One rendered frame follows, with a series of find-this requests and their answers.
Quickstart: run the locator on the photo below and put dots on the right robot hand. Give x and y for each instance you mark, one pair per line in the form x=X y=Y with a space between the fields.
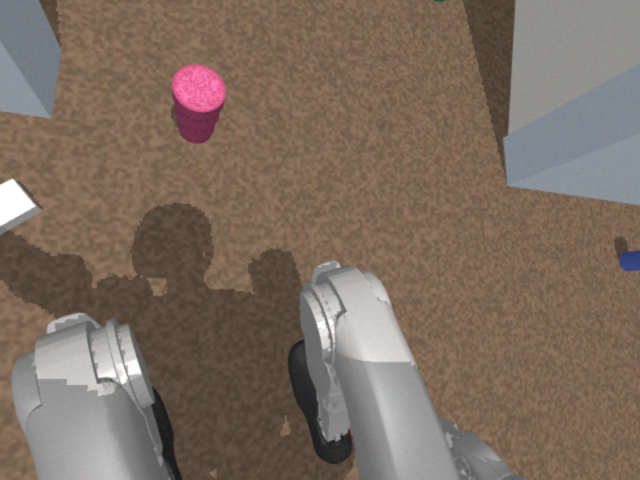
x=474 y=459

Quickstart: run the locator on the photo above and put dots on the left robot foot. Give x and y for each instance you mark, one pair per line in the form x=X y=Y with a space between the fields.
x=166 y=435

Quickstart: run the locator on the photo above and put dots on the right robot foot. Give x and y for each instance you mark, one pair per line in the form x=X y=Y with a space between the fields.
x=305 y=393

